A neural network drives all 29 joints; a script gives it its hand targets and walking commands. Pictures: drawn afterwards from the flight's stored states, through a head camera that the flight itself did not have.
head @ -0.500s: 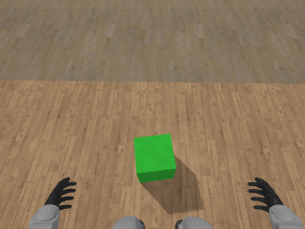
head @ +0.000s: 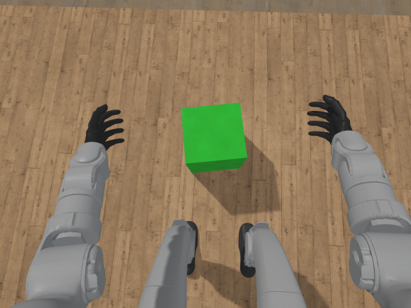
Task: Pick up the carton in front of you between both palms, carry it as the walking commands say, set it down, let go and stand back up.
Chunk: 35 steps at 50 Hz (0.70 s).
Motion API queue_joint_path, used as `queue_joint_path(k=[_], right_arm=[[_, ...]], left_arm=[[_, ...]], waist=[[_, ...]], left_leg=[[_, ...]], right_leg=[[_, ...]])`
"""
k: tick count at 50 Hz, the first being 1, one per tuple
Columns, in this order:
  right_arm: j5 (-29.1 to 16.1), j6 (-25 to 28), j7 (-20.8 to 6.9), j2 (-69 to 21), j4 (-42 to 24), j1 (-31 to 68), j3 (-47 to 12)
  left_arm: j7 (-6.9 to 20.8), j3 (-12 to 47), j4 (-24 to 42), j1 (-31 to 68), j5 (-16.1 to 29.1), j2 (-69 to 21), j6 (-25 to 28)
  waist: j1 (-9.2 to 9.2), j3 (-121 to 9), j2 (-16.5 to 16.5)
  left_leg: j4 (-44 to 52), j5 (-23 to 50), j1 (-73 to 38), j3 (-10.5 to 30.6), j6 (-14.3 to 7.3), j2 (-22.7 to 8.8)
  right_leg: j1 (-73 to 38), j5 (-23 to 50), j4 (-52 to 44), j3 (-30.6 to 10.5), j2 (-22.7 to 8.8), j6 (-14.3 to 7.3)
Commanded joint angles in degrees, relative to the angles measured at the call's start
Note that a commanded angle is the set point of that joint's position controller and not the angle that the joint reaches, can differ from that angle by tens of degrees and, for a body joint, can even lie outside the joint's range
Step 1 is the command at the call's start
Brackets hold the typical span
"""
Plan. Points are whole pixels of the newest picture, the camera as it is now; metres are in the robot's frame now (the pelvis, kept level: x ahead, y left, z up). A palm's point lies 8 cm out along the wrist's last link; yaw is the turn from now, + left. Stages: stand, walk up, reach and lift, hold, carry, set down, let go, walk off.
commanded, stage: reach and lift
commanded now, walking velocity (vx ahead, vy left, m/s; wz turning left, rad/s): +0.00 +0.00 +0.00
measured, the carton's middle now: (213, 141) +0.52 +0.03 -0.56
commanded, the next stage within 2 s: none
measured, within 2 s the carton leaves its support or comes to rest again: neither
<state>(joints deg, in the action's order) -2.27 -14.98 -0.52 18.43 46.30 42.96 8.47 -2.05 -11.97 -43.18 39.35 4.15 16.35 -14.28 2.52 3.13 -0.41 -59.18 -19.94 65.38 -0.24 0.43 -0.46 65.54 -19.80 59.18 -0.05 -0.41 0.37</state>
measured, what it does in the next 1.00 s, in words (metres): lowers itself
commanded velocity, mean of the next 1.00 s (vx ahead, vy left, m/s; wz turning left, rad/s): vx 0.00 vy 0.00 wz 0.00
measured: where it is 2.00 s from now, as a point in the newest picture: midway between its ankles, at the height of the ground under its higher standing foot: (218, 258)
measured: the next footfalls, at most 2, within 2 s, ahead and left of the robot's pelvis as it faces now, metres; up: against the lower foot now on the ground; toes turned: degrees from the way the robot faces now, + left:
none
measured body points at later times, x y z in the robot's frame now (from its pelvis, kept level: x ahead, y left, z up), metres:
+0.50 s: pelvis +0.00 +0.00 -0.04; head +0.34 +0.00 +0.26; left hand +0.53 +0.22 -0.16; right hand +0.58 -0.16 -0.16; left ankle +0.07 +0.12 -0.65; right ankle +0.07 -0.12 -0.65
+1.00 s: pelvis -0.04 -0.01 -0.24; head +0.33 +0.00 +0.01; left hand +0.51 +0.22 -0.40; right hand +0.55 -0.16 -0.40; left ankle +0.06 +0.12 -0.65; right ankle +0.07 -0.13 -0.65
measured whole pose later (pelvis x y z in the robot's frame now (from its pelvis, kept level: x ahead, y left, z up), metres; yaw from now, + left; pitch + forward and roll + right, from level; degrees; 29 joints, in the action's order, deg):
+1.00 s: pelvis -0.04 -0.01 -0.24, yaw +2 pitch +47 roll +2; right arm -9.0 -8.6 6.2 23.7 59.0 82.7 4.3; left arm -7.5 -13.8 -54.5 77.2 10.1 18.1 -7.2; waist 3.4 8.7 -0.4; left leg -109.2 -30.6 125.8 0.7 1.9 0.9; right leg 126.4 -31.1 110.3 -2.2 1.3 1.1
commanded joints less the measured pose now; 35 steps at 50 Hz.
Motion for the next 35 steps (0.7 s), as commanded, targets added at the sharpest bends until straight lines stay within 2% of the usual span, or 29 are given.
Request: queue_joint_path(k=[1, 6, 13, 16, 20, 23, 26, 28, 32, 35], right_arm=[[-0.5, -0.2, 0.2, 8.9, -2.6, 22.7, 1.7], [0.2, -0.9, -0.1, 10.0, 4.8, 36.6, 2.9], [3.3, 1.1, -0.5, 9.9, 9.7, 50.6, 6.1], [5.2, 2.3, -0.3, 9.5, 9.1, 52.8, 7.5], [7.5, 4.2, 0.3, 7.5, 6.4, 50.6, 8.8], [8.6, 6.1, 0.5, 4.0, 5.4, 47.3, 10.0], [9.7, 8.1, 0.8, 0.9, 5.7, 43.5, 11.3], [10.3, 9.0, 1.1, -0.1, 6.3, 41.4, 11.9], [10.4, 10.2, 2.0, -0.2, 7.2, 39.4, 11.8], [8.7, 10.6, 3.2, 1.4, 7.1, 40.2, 10.1]], left_arm=[[-0.9, -2.4, 3.5, 20.6, 0.3, 8.3, -0.3], [-1.9, -4.3, -1.8, 33.4, -0.6, 7.4, -0.9], [-2.1, -9.2, -4.0, 45.5, -3.8, 5.9, 1.2], [-2.0, -11.4, -2.5, 46.5, -5.5, 5.0, 2.3], [-1.5, -13.4, 0.5, 43.5, -7.2, 3.7, 4.5], [-0.8, -14.5, 0.5, 40.3, -8.0, 1.4, 6.8], [-0.2, -15.5, -1.3, 37.2, -9.0, -1.0, 9.2], [-0.1, -16.2, -2.7, 35.7, -9.7, -1.8, 10.3], [-0.6, -17.1, -5.3, 34.3, -10.8, -1.8, 11.4], [-1.3, -15.1, -5.5, 35.9, -8.4, -0.6, 11.8]], waist=[[0.89, -43.5, -1.1], [1.88, -47.4, -1.2], [3.22, -53.7, -2.7], [3.30, -60.3, -3.1], [3.30, -69.1, -3.7], [3.24, -67.9, -4.4], [2.85, -63.7, -4.7], [2.66, -61.5, -4.6], [2.74, -57.8, -3.8], [2.22, -60.6, -3.7]], left_leg=[[6.0, 7.7, -14.8, -1.4, 2.0, 2.3], [5.1, 1.6, -10.4, -2.3, 2.1, 2.4], [2.6, 4.4, -6.1, -3.2, 2.3, 3.4], [1.5, 10.8, -7.2, -3.7, 2.6, 4.0], [0.2, 23.7, -7.8, -3.7, 2.3, 4.8], [-1.1, 30.0, -2.2, -3.1, 2.1, 4.9], [-4.0, 33.3, 5.3, -2.3, 2.0, 4.5], [-7.0, 32.7, 8.8, -1.9, 2.0, 4.3], [-14.7, 27.8, 15.1, -1.9, 2.8, 4.1], [-21.3, 27.5, 18.3, -1.8, 3.2, 4.2]], right_leg=[[-18.6, 6.3, -5.1, 0.3, 2.6, 1.2], [-13.5, -0.1, -4.0, 0.6, 3.1, 0.9], [-10.3, 1.9, -1.6, 0.5, 4.2, 0.8], [-13.0, 8.7, -0.4, 0.6, 4.7, 0.8], [-18.4, 24.7, 2.0, -0.1, 5.0, 0.4], [-17.2, 33.7, 4.1, -1.1, 4.7, 0.2], [-10.9, 38.1, 7.1, -2.0, 4.2, 0.3], [-4.0, 36.2, 9.8, -2.0, 4.2, 0.8], [10.5, 27.0, 16.2, -1.2, 4.4, 1.5], [14.7, 25.9, 22.7, -1.1, 4.7, 1.6]])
